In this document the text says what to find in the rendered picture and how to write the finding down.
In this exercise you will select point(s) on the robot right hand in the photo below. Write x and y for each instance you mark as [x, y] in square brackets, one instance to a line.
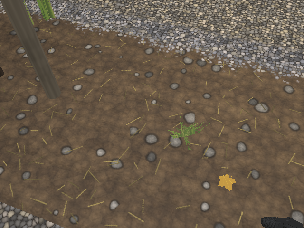
[276, 222]

